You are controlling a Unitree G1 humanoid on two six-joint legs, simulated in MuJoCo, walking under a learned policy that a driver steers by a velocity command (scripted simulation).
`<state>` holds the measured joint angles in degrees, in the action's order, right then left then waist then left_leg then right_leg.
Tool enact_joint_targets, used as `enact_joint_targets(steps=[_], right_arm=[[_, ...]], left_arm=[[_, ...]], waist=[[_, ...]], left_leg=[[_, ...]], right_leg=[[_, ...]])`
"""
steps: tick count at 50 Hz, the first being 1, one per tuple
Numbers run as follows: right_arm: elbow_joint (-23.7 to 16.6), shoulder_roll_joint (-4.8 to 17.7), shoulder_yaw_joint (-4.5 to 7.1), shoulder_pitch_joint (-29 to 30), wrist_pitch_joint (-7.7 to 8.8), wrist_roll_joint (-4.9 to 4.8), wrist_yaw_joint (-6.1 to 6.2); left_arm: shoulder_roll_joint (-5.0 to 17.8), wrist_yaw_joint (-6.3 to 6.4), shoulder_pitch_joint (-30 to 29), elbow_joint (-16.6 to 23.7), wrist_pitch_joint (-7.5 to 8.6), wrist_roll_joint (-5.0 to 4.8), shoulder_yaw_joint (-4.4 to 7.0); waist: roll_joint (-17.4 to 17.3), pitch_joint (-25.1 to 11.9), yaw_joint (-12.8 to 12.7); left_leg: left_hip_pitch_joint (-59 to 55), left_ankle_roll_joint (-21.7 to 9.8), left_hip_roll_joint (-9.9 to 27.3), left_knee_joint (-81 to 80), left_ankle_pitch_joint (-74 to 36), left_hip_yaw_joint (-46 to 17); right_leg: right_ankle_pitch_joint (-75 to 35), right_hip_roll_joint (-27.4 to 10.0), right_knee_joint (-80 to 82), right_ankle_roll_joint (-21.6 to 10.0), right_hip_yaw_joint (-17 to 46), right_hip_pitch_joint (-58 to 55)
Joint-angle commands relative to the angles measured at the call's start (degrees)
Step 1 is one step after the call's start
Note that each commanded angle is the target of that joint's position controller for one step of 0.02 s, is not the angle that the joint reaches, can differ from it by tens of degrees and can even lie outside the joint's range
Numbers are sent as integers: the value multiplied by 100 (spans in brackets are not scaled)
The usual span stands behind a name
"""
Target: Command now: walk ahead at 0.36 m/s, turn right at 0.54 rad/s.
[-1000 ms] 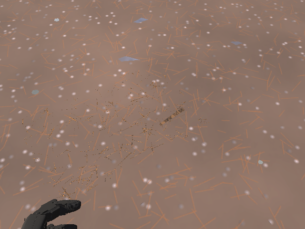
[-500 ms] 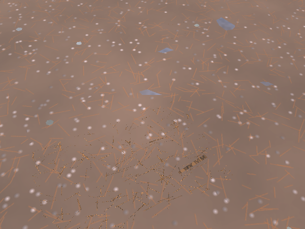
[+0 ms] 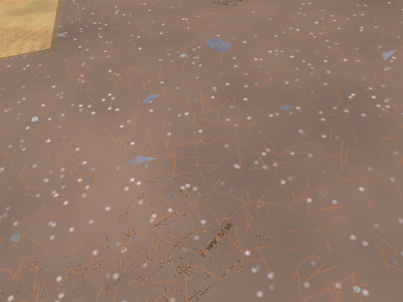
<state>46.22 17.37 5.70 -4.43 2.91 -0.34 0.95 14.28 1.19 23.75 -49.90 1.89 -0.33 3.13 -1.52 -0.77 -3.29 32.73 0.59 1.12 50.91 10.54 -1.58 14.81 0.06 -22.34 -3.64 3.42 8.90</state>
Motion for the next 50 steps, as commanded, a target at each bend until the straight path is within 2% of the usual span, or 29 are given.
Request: enact_joint_targets(steps=[1, 7, 11, 14, 15, 16, 17, 18, 19, 20, 21, 22, 23, 25, 29, 32, 35, 37, 38, 39, 40, 41, 42, 43, 44, 45, 46, 47, 50], right_arm=[[-456, 316, 88, 764, 209, 7, -71], [-687, 185, -20, 1456, 304, -73, -193], [-863, 256, -75, 1735, 437, -107, -303], [-705, 505, -14, 1075, 510, -109, -315], [-521, 659, 63, 484, 529, -67, -282], [-334, 889, 151, -338, 541, -5, -242], [-211, 1239, 202, -1420, 501, 78, -200], [105, 1496, 275, -1766, 434, 87, -281], [33, 815, 105, -1455, 438, -49, -307], [-16, 498, 26, -1094, 416, -71, -278], [-38, 456, -11, -831, 390, -15, -270], [-15, 338, -47, -710, 369, 29, -261], [23, 293, -86, -694, 374, 96, -239], [122, 300, -97, -774, 392, 42, -222], [226, 659, -33, -892, 351, -54, -157], [315, 789, -29, -1169, 303, -110, -148], [475, 880, -24, -1482, 236, -166, -140], [522, 965, -9, -1526, 161, -160, -121], [519, 996, -12, -1468, 123, -157, -108], [509, 903, -59, -1491, 90, -122, -94], [374, 663, -178, -1518, 87, 10, -79], [286, -129, -417, -2294, 191, 23, -121], [381, 471, -288, -1988, 299, -89, -161], [182, 790, -195, -1454, 366, -227, -187], [122, 740, -212, -1129, 388, -209, -164], [114, 689, -194, -999, 370, -106, -147], [165, 627, -179, -1131, 301, -95, -153], [222, 502, -198, -1242, 216, -111, -158], [189, 297, -231, -1070, 23, -107, -134]], left_arm=[[886, 74, 46, 314, 181, -29, 181], [999, 112, 439, 240, 124, -73, 243], [1050, 118, 544, 232, 54, -118, 288], [1091, 126, 315, 306, 1, -112, 326], [1010, 121, 220, 348, 0, -94, 300], [854, 90, 131, 418, 13, -28, 242], [535, 82, 154, 551, 39, 123, 121], [78, 60, 1062, 606, 135, -123, 24], [750, 72, 770, 446, 189, -255, 143], [996, 48, 46, 557, 218, -246, 205], [912, 51, -309, 611, 242, -176, 193], [861, 31, -561, 683, 267, -86, 209], [754, -12, -561, 729, 267, -76, 206], [513, -58, -598, 788, 246, -77, 149], [319, -137, -1432, 1130, 275, 18, 3], [341, -225, -2018, 1280, 313, -33, -42], [511, -280, -2367, 1463, 302, -70, -8], [677, -302, -2268, 1483, 297, -60, 56], [806, -295, -1871, 1387, 291, -39, 134], [1028, -264, -1051, 1130, 271, -31, 270], [1415, -199, -55, 945, 238, 5, 400], [1953, -217, 248, 836, 218, 36, 482], [1347, -238, 266, 869, 225, -20, 330], [1152, -239, -226, 934, 256, -10, 242], [1038, -240, -627, 997, 273, 19, 200], [896, -259, -907, 1013, 287, 59, 162], [771, -259, -1075, 1023, 323, 114, 129], [722, -267, -1145, 999, 360, 111, 129], [819, -239, -1095, 808, 488, 96, 176]], waist=[[786, 262, 55], [988, 528, -242], [987, 617, -323], [1269, 396, 30], [1229, 81, 318], [1069, -575, 697], [198, -1618, 1052], [-2136, -2077, 534], [-1290, -1254, 670], [-694, -486, 747], [-177, -150, 625], [-98, 72, 551], [-283, 53, 411], [-417, 90, 330], [-260, 352, 456], [-243, 381, 643], [-259, 438, 644], [-277, 323, 470], [-285, 72, 195], [-218, -409, -191], [264, -1151, -575], [1889, -2006, -162], [1424, -1997, -362], [1142, -1066, -284], [710, -609, -134], [528, -281, 32], [629, -237, 234], [627, -211, 329], [511, 81, 403]], left_leg=[[1124, 99, 40, -536, -857, -202], [705, 290, -109, -1800, -1139, -172], [307, 237, -183, -2353, -890, -133], [-772, 9, -241, -2530, -715, 17], [-1570, -174, -316, -2732, -775, 134], [-2876, -467, 12, -2613, -811, -112], [-4597, -849, 1092, -2343, -416, -1363], [-5826, -1705, 2210, -3274, 935, -4189], [-5294, -1539, 2045, -3596, 1669, -4153], [-4522, -1325, 1779, -3588, 1231, -3054], [-3810, -1248, 1539, -3666, 450, -2390], [-3354, -1255, 1359, -3778, -118, -1980], [-3101, -1257, 1247, -3886, -443, -1693], [-2872, -1366, 1199, -4104, -847, -1384], [-2525, -1372, 1098, -4409, -1325, -740], [-2389, -1181, 924, -4413, -1406, -349], [-2875, -1054, 1206, -4247, -1527, -377], [-3227, -927, 1311, -3842, -2218, -321], [-3246, -816, 1213, -3281, -3028, -157], [-2983, -673, 962, -2277, -3530, 46], [-1965, -456, 668, -602, -2336, 267], [64, -134, -347, 1525, 1492, 267], [687, -205, -182, 2219, 2244, -467], [1098, -302, 104, 2339, 1818, -385], [967, -316, 367, 2110, 1303, -257], [761, -285, 531, 1768, 987, -217], [392, -267, 686, 1577, 755, -289], [170, -234, 722, 1449, 631, -291], [333, -114, 736, 1012, 147, -376]], right_leg=[[191, -1146, 1405, -656, 1614, -873], [-185, -1039, 1230, -714, 1532, -722], [-644, -1107, 848, -737, 1804, -766], [-1706, -1194, 472, -594, 1858, -659], [-2591, -990, -44, -469, 1678, -619], [-2947, -676, -1085, -288, 1394, -234], [-1488, -226, -2805, -86, 1013, 763], [1835, 552, -4506, 242, 717, 2670], [1656, 134, -5130, 218, 938, 3298], [1128, -83, -5102, 170, 777, 3428], [739, -302, -4931, 161, 600, 3201], [515, -432, -4638, 167, 508, 3099], [381, -573, -4446, 155, 451, 2866], [367, -670, -4018, 207, 246, 2796], [-539, -720, -2501, 365, -92, 2808], [-1503, -460, -1466, 351, -342, 2230], [-1542, -375, -1031, 207, -273, 2143], [-1231, -254, -848, 54, -347, 1821], [-1163, -108, -718, -61, -486, 1194], [-1125, 32, -681, -217, -605, 67], [-1129, -811, -823, -543, 306, -1521], [154, -2227, -130, -1495, 3159, -3215], [799, -2204, 450, -1449, 3907, -3111], [568, -2025, 535, -1208, 3078, -2411], [-110, -1787, 612, -1095, 2394, -1640], [-747, -1583, 753, -1029, 1880, -981], [-1058, -1465, 921, -966, 1508, -578], [-1115, -1405, 1113, -965, 1278, -342], [-1391, -1401, 1531, -992, 613, -6]])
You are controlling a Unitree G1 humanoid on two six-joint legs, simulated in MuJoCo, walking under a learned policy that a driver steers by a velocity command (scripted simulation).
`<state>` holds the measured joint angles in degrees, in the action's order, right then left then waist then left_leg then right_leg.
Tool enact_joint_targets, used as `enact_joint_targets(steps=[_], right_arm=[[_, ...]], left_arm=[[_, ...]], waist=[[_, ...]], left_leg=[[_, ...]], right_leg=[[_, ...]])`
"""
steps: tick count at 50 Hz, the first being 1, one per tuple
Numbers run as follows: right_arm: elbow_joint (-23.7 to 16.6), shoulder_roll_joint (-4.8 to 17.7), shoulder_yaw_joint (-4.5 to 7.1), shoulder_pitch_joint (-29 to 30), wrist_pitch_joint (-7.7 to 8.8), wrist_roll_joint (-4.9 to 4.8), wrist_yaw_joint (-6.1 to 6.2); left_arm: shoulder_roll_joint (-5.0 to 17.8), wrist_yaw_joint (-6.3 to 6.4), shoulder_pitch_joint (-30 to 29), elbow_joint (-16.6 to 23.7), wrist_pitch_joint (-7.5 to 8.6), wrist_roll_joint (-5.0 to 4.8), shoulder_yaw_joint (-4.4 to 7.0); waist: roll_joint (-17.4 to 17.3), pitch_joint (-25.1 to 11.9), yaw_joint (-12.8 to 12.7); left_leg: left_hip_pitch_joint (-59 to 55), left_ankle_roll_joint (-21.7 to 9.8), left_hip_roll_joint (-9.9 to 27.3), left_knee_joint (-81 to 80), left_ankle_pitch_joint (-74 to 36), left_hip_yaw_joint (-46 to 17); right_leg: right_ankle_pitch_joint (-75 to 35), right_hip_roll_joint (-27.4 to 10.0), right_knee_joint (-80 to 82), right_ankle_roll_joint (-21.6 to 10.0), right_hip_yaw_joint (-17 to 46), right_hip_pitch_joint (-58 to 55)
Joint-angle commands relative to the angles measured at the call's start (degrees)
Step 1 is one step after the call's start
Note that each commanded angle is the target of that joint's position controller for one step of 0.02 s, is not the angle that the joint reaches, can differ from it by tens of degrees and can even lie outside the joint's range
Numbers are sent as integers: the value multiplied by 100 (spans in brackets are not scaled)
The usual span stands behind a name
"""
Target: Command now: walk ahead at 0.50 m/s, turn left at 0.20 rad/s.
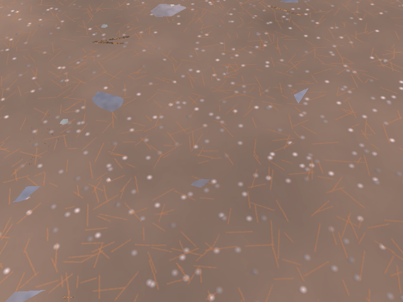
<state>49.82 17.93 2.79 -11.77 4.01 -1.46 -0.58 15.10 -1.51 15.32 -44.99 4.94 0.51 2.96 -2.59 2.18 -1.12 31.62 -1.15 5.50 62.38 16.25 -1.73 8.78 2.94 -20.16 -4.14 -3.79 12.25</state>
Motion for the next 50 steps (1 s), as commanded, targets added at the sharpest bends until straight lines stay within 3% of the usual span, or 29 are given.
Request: enact_joint_targets(steps=[1, 4, 7, 12, 15, 16, 17, 18, 19, 20, 21, 22, 23, 24, 26, 28, 31, 35, 38, 39, 40, 41, 42, 43, 44, 45, 46, 48, 50], right_arm=[[-228, 245, 67, -165, -108, 9, 24], [-330, 236, 81, 191, -72, 35, -30], [-531, 113, 17, 775, -33, 59, -118], [-971, 93, -24, 1445, -24, 44, -286], [-1097, 311, 90, 1132, -46, 33, -367], [-996, 498, 205, 558, -66, 19, -356], [-784, 812, 390, -370, -78, -1, -291], [-646, 1355, 570, -1235, -152, -2, -147], [-810, 1592, 582, -951, -137, -52, -133], [-835, 1139, 444, -1047, -112, -2, -139], [-843, 884, 387, -896, -68, 41, -121], [-884, 774, 354, -554, -24, 42, -130], [-959, 561, 299, -236, -6, 49, -110], [-1061, 513, 267, -73, -7, 114, -83], [-1109, 576, 290, -17, -7, 95, -35], [-1093, 751, 343, -128, -8, 75, 39], [-1052, 843, 384, -328, -68, 22, 118], [-926, 822, 385, -773, -152, -23, 146], [-937, 787, 388, -774, -185, 0, 171], [-951, 723, 369, -695, -195, 21, 169], [-960, 519, 298, -727, -183, 57, 155], [-1032, 195, 164, -819, -165, 145, 131], [-1126, -158, 56, -1693, -93, -31, 121], [-978, 367, 122, -1661, -69, -94, 131], [-1043, 696, 215, -984, -80, -70, 137], [-1131, 687, 218, -569, -95, 15, 170], [-1203, 639, 235, -342, -94, 115, 181], [-1195, 423, 223, -491, -148, 120, 156], [-1177, 129, 136, -518, -212, 125, 160]], left_arm=[[772, 57, -188, 250, 197, 40, 210], [818, 119, -139, 135, 196, 47, 216], [912, 177, 25, 3, 177, 12, 227], [1018, 212, 478, -291, -31, -81, 278], [1225, 302, 341, -245, -192, -100, 332], [1272, 345, 283, -209, -255, -87, 341], [1252, 388, 207, -156, -289, -98, 320], [1032, 400, 336, -2, -217, 30, 216], [309, 269, 730, 224, -13, 60, -8], [865, 158, 134, 297, 237, -143, 94], [980, 112, -338, 481, 353, -318, 118], [883, 146, -434, 501, 396, -245, 99], [944, 194, -473, 470, 367, -79, 152], [938, 192, -373, 472, 301, -22, 174], [803, 190, -230, 498, 177, 28, 166], [657, 206, -506, 630, 105, 43, 117], [462, 175, -1176, 813, 124, 37, 28], [598, 84, -1714, 1010, 193, -92, 57], [848, 38, -1513, 1004, 261, -112, 164], [891, 38, -1156, 903, 287, -105, 202], [1023, 62, -620, 765, 315, -42, 278], [1282, 97, 176, 695, 332, 64, 342], [1782, 61, 741, 414, 253, 110, 485], [1279, 12, 752, 423, 234, -61, 383], [931, 26, 387, 500, 212, -62, 278], [827, 28, 7, 570, 179, 26, 217], [713, 17, -229, 548, 162, 54, 171], [532, 0, -336, 460, 189, 68, 95], [595, 10, -394, 324, 192, 28, 98]], waist=[[555, -112, 149], [520, 13, 62], [455, 185, -170], [411, 365, -388], [746, -56, -58], [828, -419, 271], [698, -901, 773], [-134, -1536, 1016], [-1294, -2151, 416], [-536, -2251, 829], [-265, -1509, 830], [314, -916, 530], [343, -672, 340], [195, -531, 164], [132, -430, 9], [116, -275, 49], [-41, -190, 316], [-211, -220, 552], [-400, -261, 352], [-461, -345, 145], [-402, -671, -95], [120, -1438, -406], [2067, -2089, -89], [1727, -1807, -236], [1107, -966, -366], [650, -593, -268], [532, -341, -144], [756, -445, 124], [874, -550, 210]], left_leg=[[629, 94, 276, -385, -708, -453], [705, 123, 115, -1346, -1769, -462], [490, 89, 11, -2204, -2418, -95], [964, -149, -133, -2820, -1744, 218], [219, -436, -580, -2815, -820, 721], [-526, -573, -816, -2823, -650, 854], [-1919, -803, -980, -3175, -966, 751], [-3753, -1222, 52, -3174, -1123, -872], [-5491, -2423, 1348, -3996, -85, -4200], [-5560, -2224, 1319, -4476, 191, -4295], [-4962, -1978, 1121, -4507, -138, -3387], [-4027, -1788, 857, -4558, -790, -2736], [-3366, -1681, 660, -4634, -1356, -2284], [-2856, -1690, 532, -4764, -1744, -2099], [-2310, -1734, 428, -4945, -2187, -1842], [-1907, -1670, 274, -5033, -2401, -1503], [-1543, -1297, -147, -4917, -1988, -1083], [-1814, -1098, -7, -4587, -1270, -1524], [-2297, -950, 235, -4041, -1114, -2079], [-2341, -869, 211, -3791, -1272, -2065], [-2256, -713, -42, -3180, -1619, -1870], [-1717, -508, -375, -1702, -997, -1453], [264, -100, -1209, 212, 1314, -717], [1073, -44, -887, 993, 1683, -946], [1253, -4, -740, 1211, 1216, -957], [1025, 54, -584, 1147, 897, -764], [841, 109, -484, 867, 785, -701], [252, 183, -305, 241, 791, -558], [-44, 297, -314, -574, 620, -330]], right_leg=[[-839, -1685, 1388, -919, 1149, -372], [-1027, -1520, 1480, -709, 466, -490], [-1056, -1480, 1571, -560, -22, -569], [-1885, -1823, 1061, -469, -315, -1812], [-4592, -1874, -9, -271, -559, -2168], [-5346, -1801, -835, -174, -658, -2077], [-5122, -1588, -2063, 22, -796, -1470], [-2825, -1284, -3916, 271, -808, 87], [2238, 90, -5909, 655, -21, 2530], [2258, -201, -6177, 475, 1054, 3168], [1824, -453, -5938, 345, 981, 3407], [1426, -703, -5322, 330, 928, 3227], [1226, -874, -4805, 388, 902, 2877], [1096, -937, -4636, 452, 914, 2521], [1000, -958, -4144, 638, 818, 2275], [535, -892, -3433, 815, 680, 2258], [-825, -608, -1973, 879, 582, 1813], [-1349, -340, -1044, 811, 704, 1433], [-720, -357, -795, 573, 855, 1198], [-668, -359, -643, 441, 745, 822], [-667, -450, -546, 247, 715, 0], [-375, -1302, -651, -120, 1540, -1337], [966, -2471, -80, -1117, 4248, -3089], [2349, -2600, 321, -1146, 5082, -3048], [1737, -2371, 364, -931, 4190, -2333], [266, -2152, 284, -821, 3348, -1637], [-1354, -1962, 224, -819, 2725, -1083], [-3197, -1669, 187, -753, 1885, -633], [-3987, -1562, 265, -833, 1432, -463]])
Over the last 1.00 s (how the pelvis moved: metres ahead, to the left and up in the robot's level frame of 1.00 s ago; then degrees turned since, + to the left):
0.52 -0.10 -0.01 -13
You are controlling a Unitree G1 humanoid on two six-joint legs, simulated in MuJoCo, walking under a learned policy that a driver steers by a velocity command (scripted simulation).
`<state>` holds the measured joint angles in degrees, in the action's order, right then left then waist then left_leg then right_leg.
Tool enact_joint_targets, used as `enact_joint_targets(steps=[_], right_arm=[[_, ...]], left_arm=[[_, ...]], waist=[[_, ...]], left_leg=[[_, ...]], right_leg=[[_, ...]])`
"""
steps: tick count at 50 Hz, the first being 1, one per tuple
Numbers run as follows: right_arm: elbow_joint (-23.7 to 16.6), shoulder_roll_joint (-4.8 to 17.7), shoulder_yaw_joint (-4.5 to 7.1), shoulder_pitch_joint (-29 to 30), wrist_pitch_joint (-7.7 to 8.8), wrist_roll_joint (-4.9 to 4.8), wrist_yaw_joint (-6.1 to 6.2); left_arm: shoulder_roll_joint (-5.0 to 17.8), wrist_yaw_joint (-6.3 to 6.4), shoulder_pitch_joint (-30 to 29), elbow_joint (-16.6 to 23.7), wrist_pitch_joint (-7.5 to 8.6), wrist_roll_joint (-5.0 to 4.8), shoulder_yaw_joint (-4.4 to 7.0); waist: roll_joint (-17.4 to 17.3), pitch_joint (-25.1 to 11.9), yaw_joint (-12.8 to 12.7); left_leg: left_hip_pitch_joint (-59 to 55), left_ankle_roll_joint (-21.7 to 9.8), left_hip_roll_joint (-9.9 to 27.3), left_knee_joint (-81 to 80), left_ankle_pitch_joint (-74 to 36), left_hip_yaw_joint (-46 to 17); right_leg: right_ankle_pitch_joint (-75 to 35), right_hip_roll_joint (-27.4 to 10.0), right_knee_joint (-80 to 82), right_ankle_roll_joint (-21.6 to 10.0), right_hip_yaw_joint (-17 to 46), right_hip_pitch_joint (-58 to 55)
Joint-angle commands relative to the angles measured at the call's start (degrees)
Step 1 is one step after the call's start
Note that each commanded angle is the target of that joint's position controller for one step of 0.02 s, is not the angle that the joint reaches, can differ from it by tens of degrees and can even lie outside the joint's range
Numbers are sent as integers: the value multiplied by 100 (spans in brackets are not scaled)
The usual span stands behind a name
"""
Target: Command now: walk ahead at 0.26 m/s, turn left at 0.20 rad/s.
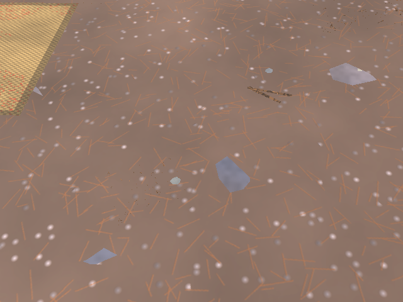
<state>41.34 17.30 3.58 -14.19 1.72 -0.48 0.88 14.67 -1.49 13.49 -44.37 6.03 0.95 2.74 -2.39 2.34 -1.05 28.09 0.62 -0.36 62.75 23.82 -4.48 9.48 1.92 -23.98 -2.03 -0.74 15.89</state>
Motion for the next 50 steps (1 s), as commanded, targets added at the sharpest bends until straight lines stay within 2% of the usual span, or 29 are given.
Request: enact_joint_targets(steps=[1, 2, 4, 7, 10, 11, 12, 13, 14, 15, 17, 18, 23, 31, 35, 36, 38, 40, 42, 43, 44, 45, 46, 47, 49, 50], right_arm=[[-352, 108, 19, -200, -9, 44, 16], [-358, 51, -19, -133, -29, 55, 7], [-351, 83, -32, 68, -53, 40, -18], [-435, 216, 6, 448, -76, 51, -45], [-414, 287, 63, 435, -48, 116, -53], [-425, 477, 110, 395, -40, 157, -16], [-502, 841, 172, 358, -63, 214, 41], [-475, 556, 87, 461, -136, 221, 62], [-465, 213, 1, 589, -171, 146, 22], [-434, 155, -15, 767, -190, 115, -26], [-486, 276, 10, 1030, -169, 108, -105], [-441, 344, 30, 997, -138, 111, -124], [-187, 282, 46, 858, -67, 87, -98], [230, 247, 78, 994, -121, 72, -58], [474, 251, 90, 997, -147, 67, 6], [581, 228, 89, 902, -164, 61, 25], [703, 371, 155, 790, -211, 6, 66], [739, 414, 179, 802, -162, -6, 76], [762, 313, 171, 831, -30, -51, 33], [745, 249, 162, 912, 43, -72, 0], [689, 165, 144, 1077, 126, -89, -38], [610, 51, 117, 1301, 222, -99, -85], [541, 30, 105, 1466, 311, -124, -128], [539, 71, 103, 1491, 377, -99, -152], [654, 36, 101, 1177, 437, -124, -208], [876, 96, 153, 590, 426, -159, -221]], left_arm=[[761, 33, -259, 208, 51, -30, 149], [874, 61, -316, 170, 4, -52, 178], [990, 100, -282, 82, -90, -95, 205], [999, 113, -119, -89, -179, -144, 188], [915, 124, -200, -197, -234, -223, 137], [754, 119, 3, -272, -215, -164, 78], [569, 99, 339, -268, -163, 28, 7], [288, 113, 787, -391, -183, 42, -87], [402, 144, 539, -371, -261, 21, -94], [498, 167, 306, -309, -355, 2, -81], [737, 206, 232, -389, -508, 14, -28], [772, 218, 234, -411, -545, 14, -21], [722, 273, 170, -585, -572, -42, -27], [639, 341, 64, -906, -705, -45, -11], [615, 368, 93, -1078, -683, -46, -12], [559, 370, 211, -1158, -677, -52, -22], [601, 389, 196, -1185, -669, -102, -8], [584, 412, 266, -1137, -591, -122, -16], [577, 404, 538, -1185, -444, -150, -20], [608, 392, 705, -1232, -370, -163, -12], [706, 378, 912, -1294, -305, -177, 13], [915, 359, 1141, -1369, -247, -192, 75], [1132, 344, 1044, -1367, -203, -226, 143], [1084, 329, 981, -1352, -175, -244, 151], [952, 282, 889, -1315, -179, -261, 144], [953, 259, 574, -1212, -211, -253, 139]], waist=[[875, -644, 224], [888, -748, 226], [925, -854, 132], [876, -775, 1], [762, -667, 167], [525, -718, 151], [-103, -1085, -80], [-705, -1407, -256], [-617, -1295, -127], [-536, -1092, -142], [-258, -627, -115], [-208, -588, -117], [32, -866, -39], [165, -554, -61], [174, -407, -45], [140, -475, -52], [187, -163, 30], [92, 229, 7], [60, 404, -69], [200, 434, -124], [500, 468, -202], [976, 535, -285], [1366, 786, -227], [1333, 877, -186], [1190, 725, 27], [1147, 510, 357]], left_leg=[[133, 166, 282, -1034, -366, 28], [-159, 185, 291, -1456, -718, 103], [-612, 185, 209, -2091, -1430, 239], [-834, 84, 139, -2690, -1803, 255], [-1522, -204, 48, -3767, -2416, 340], [-2012, -354, 345, -4048, -3392, 14], [-2818, -667, 1078, -3646, -5156, -628], [-3101, -1243, 1532, -3529, -5124, -1078], [-2793, -1324, 1432, -3636, -4295, -1164], [-2439, -1130, 1159, -3685, -3470, -1026], [-1931, -777, 721, -3617, -2899, -600], [-1869, -694, 633, -3547, -3090, -504], [-2211, -716, 569, -3226, -4329, -357], [-1958, -650, 443, -3445, -3298, -255], [-1909, -580, 374, -3549, -2722, -195], [-1940, -563, 314, -3624, -1930, -154], [-1641, -586, 184, -3747, 341, -116], [-1139, -659, 250, -3939, 1502, -296], [-902, -694, 289, -3900, 1582, -379], [-760, -654, 209, -3705, 1373, -258], [-482, -558, 41, -3323, 977, 12], [-37, -407, -192, -2700, 334, 426], [463, -354, -204, -2277, -324, 766], [650, -413, -45, -2231, -341, 698], [157, -541, -1, -2833, -201, 775], [-1056, -628, -140, -3399, -528, 853]], right_leg=[[-4227, -1451, 682, -1081, 970, -755], [-4253, -1403, 709, -1066, 785, -652], [-4010, -1310, 758, -983, 541, -556], [-3322, -1357, 647, -906, 563, -678], [-2243, -1233, 224, -628, 638, -574], [-1699, -1015, -26, -359, 566, -407], [-430, -628, -488, -49, 311, 19], [1051, -430, -676, 232, 112, 311], [1221, -480, -593, 350, 177, 237], [908, -491, -374, 378, 173, 109], [550, -449, -189, 348, 128, 17], [375, -457, -154, 335, 137, -96], [-328, -532, -163, 335, 172, -456], [58, -494, -7, 332, 119, -559], [294, -482, 65, 310, 98, -457], [811, -434, 105, 284, 34, -443], [1941, -375, -6, 100, -2, -82], [2617, -442, -79, -101, 116, 177], [2779, -568, -16, -281, 319, 181], [2852, -686, 152, -399, 524, 60], [2959, -909, 462, -566, 914, -206], [3013, -1348, 949, -802, 1605, -643], [2537, -1925, 1289, -1007, 2267, -986], [1667, -2160, 1217, -1072, 2417, -1159], [502, -2026, 882, -896, 1925, -1296], [-77, -1703, 594, -678, 1415, -763]])
Over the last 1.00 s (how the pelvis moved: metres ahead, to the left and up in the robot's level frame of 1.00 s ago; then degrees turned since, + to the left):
0.57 0.11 0.00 30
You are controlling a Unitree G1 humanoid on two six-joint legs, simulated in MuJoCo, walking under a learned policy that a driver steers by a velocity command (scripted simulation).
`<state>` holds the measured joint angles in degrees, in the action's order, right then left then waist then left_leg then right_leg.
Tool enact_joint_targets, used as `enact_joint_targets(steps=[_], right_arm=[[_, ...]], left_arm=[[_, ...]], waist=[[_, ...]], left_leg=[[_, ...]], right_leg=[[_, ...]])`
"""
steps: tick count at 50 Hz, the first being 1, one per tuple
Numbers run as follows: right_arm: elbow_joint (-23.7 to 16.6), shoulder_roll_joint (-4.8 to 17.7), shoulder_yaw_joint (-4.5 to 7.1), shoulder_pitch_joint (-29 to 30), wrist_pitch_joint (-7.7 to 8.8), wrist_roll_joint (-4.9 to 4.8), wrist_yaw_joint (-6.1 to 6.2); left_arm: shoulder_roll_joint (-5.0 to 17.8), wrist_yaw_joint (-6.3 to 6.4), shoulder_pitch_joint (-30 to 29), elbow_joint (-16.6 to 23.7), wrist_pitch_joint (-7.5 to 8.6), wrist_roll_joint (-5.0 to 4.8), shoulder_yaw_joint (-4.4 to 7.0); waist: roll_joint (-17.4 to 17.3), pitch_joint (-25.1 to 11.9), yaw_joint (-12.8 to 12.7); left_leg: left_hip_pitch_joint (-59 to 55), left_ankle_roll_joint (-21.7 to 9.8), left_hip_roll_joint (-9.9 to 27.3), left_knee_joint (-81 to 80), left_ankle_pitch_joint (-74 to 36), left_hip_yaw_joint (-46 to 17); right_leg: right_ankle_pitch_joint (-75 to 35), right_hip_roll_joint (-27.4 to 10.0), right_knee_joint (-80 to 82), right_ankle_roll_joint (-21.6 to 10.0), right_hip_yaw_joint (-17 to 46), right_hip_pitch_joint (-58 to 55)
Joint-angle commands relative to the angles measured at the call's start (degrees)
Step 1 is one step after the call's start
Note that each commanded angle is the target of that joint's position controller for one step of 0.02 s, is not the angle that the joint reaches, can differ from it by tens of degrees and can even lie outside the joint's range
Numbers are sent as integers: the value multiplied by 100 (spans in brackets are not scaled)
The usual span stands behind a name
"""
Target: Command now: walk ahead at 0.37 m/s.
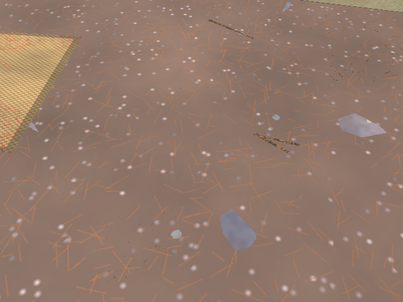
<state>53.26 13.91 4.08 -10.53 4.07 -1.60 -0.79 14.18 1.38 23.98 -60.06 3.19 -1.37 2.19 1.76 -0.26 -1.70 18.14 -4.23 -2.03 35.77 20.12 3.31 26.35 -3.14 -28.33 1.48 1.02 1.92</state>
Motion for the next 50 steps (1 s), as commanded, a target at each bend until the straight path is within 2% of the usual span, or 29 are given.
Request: enact_joint_targets(steps=[1, 2, 3, 4, 5, 6, 7, 8, 10, 14, 16, 18, 21, 23, 24, 25, 26, 27, 28, 29, 30, 31, 32, 33, 36, 39, 43, 47, 50], right_arm=[[-23, 727, 251, -583, 165, -39, -48], [195, 1321, 436, -1445, 155, 2, -28], [281, 1463, 420, -1964, 151, 10, -57], [213, 947, 222, -1487, 188, 75, -47], [87, 670, 116, -1043, 206, 101, -41], [32, 549, 56, -816, 208, 118, -52], [7, 481, 5, -706, 198, 131, -59], [27, 427, -33, -701, 167, 154, -46], [92, 558, -32, -837, 123, 154, 19], [146, 878, 5, -921, 80, 163, 150], [193, 938, 22, -1044, 85, 135, 169], [297, 941, 35, -1229, 89, 71, 166], [384, 961, 75, -1259, 43, 24, 171], [353, 1073, 117, -1125, -15, 52, 168], [333, 1065, 111, -1044, -64, 81, 166], [295, 919, 46, -1071, -107, 127, 172], [171, 341, -135, -1684, -72, 191, 127], [248, 8, -257, -1898, 67, 123, 94], [124, 669, -87, -1272, 180, -69, 64], [-40, 874, -40, -795, 251, -148, 73], [-65, 886, -21, -580, 268, -81, 120], [-39, 814, 13, -618, 223, -5, 150], [15, 688, 11, -773, 145, 24, 152], [52, 564, 2, -860, 79, 32, 155], [-92, 556, 22, -445, -30, 79, 182], [-284, 561, 43, 148, 3, 143, 164], [-488, 408, -28, 924, 86, 110, 76], [-716, 386, -96, 1531, 140, 61, -55], [-838, 518, -87, 1606, 191, 37, -156]], left_arm=[[1002, -30, -747, 482, 79, 4, 190], [724, -15, -922, 709, 121, 5, 119], [407, 13, -778, 822, 223, 45, 23], [685, -26, -913, 862, 301, -91, 119], [696, -87, -944, 855, 346, -194, 135], [632, -111, -1002, 849, 365, -174, 144], [630, -120, -1053, 848, 349, -102, 189], [598, -140, -1007, 835, 306, -50, 214], [423, -183, -1048, 863, 226, -8, 200], [261, -183, -2004, 1254, 185, 55, 115], [275, -217, -2375, 1361, 190, 35, 84], [329, -257, -2632, 1461, 185, 9, 74], [485, -334, -2774, 1589, 210, -3, 107], [707, -360, -2393, 1534, 228, -9, 207], [876, -346, -1733, 1348, 218, -6, 318], [1115, -305, -706, 1034, 195, -17, 457], [1690, -272, 110, 867, 187, 122, 587], [1572, -330, 306, 797, 194, 97, 521], [1136, -341, -121, 844, 240, 61, 378], [949, -335, -713, 977, 269, 65, 313], [812, -338, -1157, 1060, 286, 115, 263], [678, -353, -1405, 1093, 313, 181, 224], [573, -367, -1496, 1076, 329, 217, 193], [548, -370, -1471, 1041, 342, 200, 186], [754, -290, -1157, 893, 368, 182, 222], [838, -180, -815, 777, 320, 162, 229], [884, -107, -437, 642, 269, 102, 219], [910, -92, -20, 428, 156, 72, 242], [997, -65, -7, 370, 60, 44, 300]], waist=[[554, 322, 794], [-628, -119, 1054], [-1660, -639, 1098], [-1045, -189, 819], [-779, 184, 612], [-528, 358, 493], [-438, 476, 410], [-522, 451, 328], [-544, 480, 268], [-496, 715, 403], [-556, 740, 492], [-556, 790, 532], [-519, 772, 407], [-650, 426, 114], [-683, 1, -252], [-602, -627, -682], [554, -1581, -550], [1404, -2177, -459], [943, -1348, -473], [633, -633, -322], [251, -284, -147], [249, -88, 68], [340, -97, 227], [327, -77, 289], [167, 212, 273], [80, 344, 125], [95, 463, -129], [53, 627, -306], [153, 572, -178]], left_leg=[[-1501, -244, 7, -832, -656, -182], [-2737, -756, 927, -1421, -309, -1923], [-3589, -1382, 2101, -2302, -174, -4104], [-3191, -1344, 2306, -2325, -161, -4070], [-2745, -1171, 2116, -2388, -337, -3348], [-2440, -1017, 1902, -2519, -475, -2775], [-2200, -878, 1704, -2626, -825, -2273], [-2001, -782, 1524, -2726, -1095, -1898], [-1763, -798, 1414, -2882, -1561, -1505], [-1265, -799, 1310, -3105, -1768, -1014], [-1113, -737, 1259, -3152, -1758, -802], [-1247, -706, 1392, -3141, -1757, -756], [-1877, -579, 1662, -2855, -2106, -722], [-2157, -452, 1701, -2239, -3434, -638], [-2102, -337, 1526, -1374, -4367, -464], [-1541, -149, 1208, -65, -4362, -247], [444, 181, 549, 2225, -2382, -24], [1563, 278, -201, 3483, 1267, -722], [2184, 135, 143, 4081, 1131, -1068], [2375, 15, 461, 4029, 559, -893], [2130, -4, 744, 3736, 20, -786], [1774, 7, 956, 3403, -338, -801], [1425, 23, 1065, 3227, -518, -834], [1294, 57, 1099, 3073, -569, -804], [1764, 230, 1174, 2407, -1074, -736], [2261, 394, 1144, 1429, -1963, -703], [2017, 430, 901, 195, -2822, -424], [2167, 357, 765, -437, -2623, -380], [2033, 166, 674, -716, -2020, -383]], right_leg=[[-2788, -781, 262, -790, 727, 1276], [-2971, 36, -1675, -328, -172, 2404], [33, 517, -3438, -140, 32, 3513], [377, 238, -4233, -313, 539, 4077], [-61, -44, -4357, -482, 559, 4172], [-531, -257, -4145, -562, 463, 4183], [-886, -419, -3853, -558, 370, 4099], [-1114, -500, -3648, -511, 290, 3872], [-1354, -525, -3249, -331, 96, 3788], [-2239, -402, -1632, -24, -95, 3698], [-2700, -241, -984, -11, -229, 3346], [-2908, -182, -650, -82, -189, 3195], [-2717, -158, -296, -331, -60, 3193], [-2355, 53, -243, -517, -212, 2521], [-2213, 257, -238, -649, -375, 1658], [-2094, 253, -310, -815, -331, 267], [-1271, -1197, -190, -1543, 1813, -1939], [129, -1899, 1072, -1993, 4189, -2530], [607, -1737, 1394, -1674, 3905, -1896], [283, -1589, 1503, -1468, 3129, -1046], [-381, -1397, 1638, -1383, 2461, -221], [-944, -1173, 1781, -1303, 1925, 405], [-1187, -1026, 1927, -1274, 1615, 735], [-1366, -954, 2050, -1316, 1404, 897], [-1800, -929, 2328, -1453, 1013, 993], [-2151, -890, 2394, -1413, 758, 671], [-2315, -725, 2414, -1256, 310, 507], [-2597, -960, 2152, -1265, 238, -255], [-3242, -1218, 1741, -1180, 296, -798]])
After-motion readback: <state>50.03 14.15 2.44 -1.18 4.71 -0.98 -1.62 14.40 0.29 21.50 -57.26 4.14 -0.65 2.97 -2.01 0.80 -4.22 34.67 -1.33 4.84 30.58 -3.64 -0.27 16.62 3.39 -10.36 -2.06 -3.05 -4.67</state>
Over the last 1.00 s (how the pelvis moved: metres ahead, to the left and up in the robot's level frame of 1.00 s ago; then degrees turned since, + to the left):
0.16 0.04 -0.01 0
